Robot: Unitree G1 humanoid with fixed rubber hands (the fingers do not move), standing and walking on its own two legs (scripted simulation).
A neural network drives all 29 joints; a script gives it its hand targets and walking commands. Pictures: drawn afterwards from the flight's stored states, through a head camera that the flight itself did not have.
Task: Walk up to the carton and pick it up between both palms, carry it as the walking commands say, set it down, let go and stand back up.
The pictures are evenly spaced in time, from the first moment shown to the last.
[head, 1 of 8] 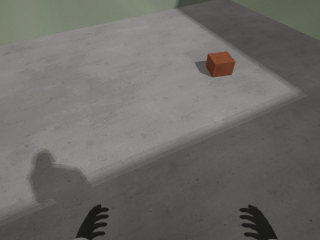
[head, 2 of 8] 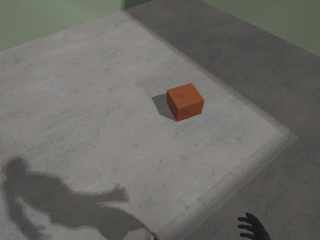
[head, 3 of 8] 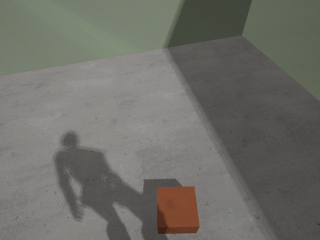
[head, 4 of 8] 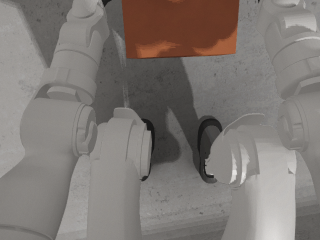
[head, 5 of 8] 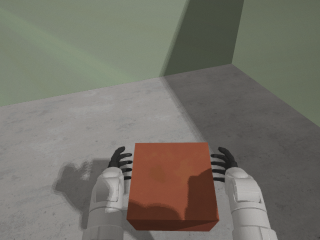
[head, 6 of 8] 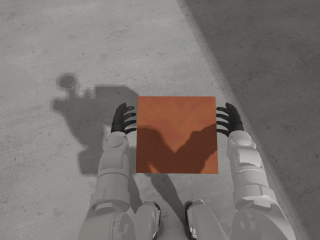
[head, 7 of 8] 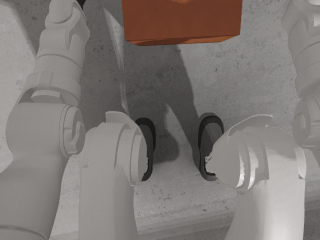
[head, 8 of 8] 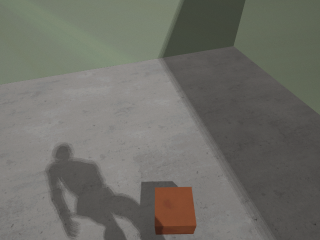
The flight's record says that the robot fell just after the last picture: no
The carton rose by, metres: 0.70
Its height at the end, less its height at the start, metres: +0.00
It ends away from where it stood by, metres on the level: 0.02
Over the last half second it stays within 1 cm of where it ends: yes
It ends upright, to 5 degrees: yes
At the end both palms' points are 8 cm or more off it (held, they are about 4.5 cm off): yes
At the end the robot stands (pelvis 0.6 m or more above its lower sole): yes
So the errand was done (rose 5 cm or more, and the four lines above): yes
